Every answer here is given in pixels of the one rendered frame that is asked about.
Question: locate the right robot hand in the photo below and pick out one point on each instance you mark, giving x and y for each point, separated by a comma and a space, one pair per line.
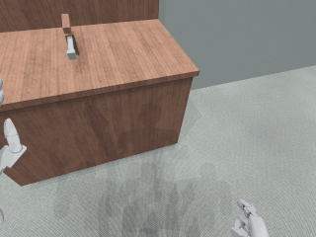
253, 227

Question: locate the tap lever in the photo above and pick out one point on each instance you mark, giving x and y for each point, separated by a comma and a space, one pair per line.
71, 51

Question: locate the left robot hand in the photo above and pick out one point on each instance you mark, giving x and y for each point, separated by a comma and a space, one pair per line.
9, 155

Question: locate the counter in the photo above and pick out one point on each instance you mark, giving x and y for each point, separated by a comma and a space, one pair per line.
125, 94

